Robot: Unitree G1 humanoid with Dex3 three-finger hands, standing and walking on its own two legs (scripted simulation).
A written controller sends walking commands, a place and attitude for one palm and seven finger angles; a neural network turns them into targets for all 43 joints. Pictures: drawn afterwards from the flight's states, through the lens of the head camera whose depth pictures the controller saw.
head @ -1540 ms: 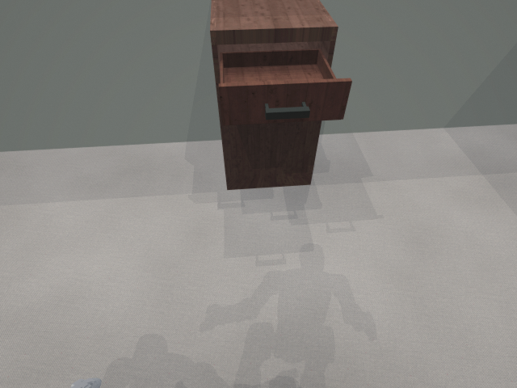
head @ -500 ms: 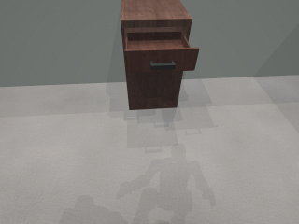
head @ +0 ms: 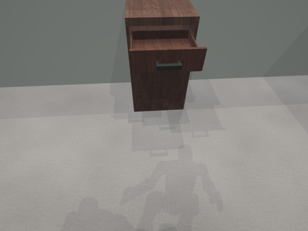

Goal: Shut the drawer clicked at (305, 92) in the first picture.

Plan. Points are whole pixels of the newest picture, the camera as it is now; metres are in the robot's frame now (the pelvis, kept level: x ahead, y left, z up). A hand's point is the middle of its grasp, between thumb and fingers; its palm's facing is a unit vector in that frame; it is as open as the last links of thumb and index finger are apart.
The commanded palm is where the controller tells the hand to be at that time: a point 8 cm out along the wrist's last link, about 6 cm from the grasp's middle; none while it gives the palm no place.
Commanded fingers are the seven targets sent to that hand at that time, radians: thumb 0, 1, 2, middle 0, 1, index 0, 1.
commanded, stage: walk to a spot facing it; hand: left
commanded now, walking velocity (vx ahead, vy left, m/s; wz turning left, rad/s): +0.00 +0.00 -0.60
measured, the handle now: (168, 64) +0.93 -0.02 -0.08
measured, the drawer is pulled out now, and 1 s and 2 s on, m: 0.30 0.30 0.30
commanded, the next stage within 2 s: turn to face it in 1.86 s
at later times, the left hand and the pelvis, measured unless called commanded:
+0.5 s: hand out of the picture +0.06 +0.17 -0.18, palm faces -0.13 -0.96 -0.25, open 7.4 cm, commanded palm none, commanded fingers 0.00 0.90 0.90 -0.20 -0.30 -0.20 -0.30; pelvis -0.01 -0.02 -0.03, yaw -12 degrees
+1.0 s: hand out of the picture +0.15 +0.21 -0.19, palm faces -0.31 -0.93 -0.21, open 7.4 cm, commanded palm none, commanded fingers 0.00 0.90 0.90 -0.20 -0.30 -0.20 -0.30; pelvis +0.12 +0.01 -0.02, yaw -28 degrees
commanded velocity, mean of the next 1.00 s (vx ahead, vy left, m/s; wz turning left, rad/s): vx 0.21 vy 0.00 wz -0.60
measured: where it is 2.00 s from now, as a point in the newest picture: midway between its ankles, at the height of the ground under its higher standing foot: (192, 215)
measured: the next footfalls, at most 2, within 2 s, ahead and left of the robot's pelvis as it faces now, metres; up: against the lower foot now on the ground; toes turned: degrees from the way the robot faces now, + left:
left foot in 0.98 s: +0.26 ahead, +0.07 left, +0.00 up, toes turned -26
right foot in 1.50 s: +0.28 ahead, -0.27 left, +0.00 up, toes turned -56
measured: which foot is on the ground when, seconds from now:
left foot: down 0.00-0.42, up 0.44-0.96, down 0.98-1.00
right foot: down 0.00-0.96, up 0.98-1.00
